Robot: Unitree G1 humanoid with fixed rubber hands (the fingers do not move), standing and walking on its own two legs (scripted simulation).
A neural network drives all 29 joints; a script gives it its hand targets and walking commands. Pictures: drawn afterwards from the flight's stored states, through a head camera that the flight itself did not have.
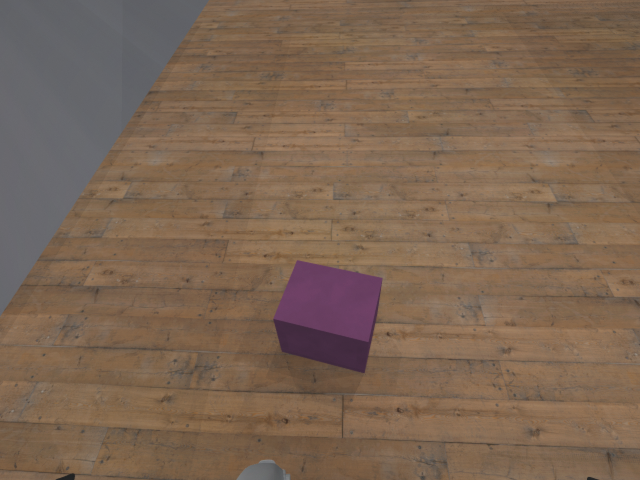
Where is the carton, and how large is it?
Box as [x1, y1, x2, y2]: [273, 260, 382, 372]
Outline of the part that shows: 297,260 273,318 282,351 364,372 377,311 382,278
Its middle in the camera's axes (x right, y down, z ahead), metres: +0.03 +0.25 +1.26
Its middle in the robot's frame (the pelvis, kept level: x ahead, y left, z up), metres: +0.69 +0.02 -0.65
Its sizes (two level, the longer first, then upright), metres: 0.284 0.224 0.226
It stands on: the floor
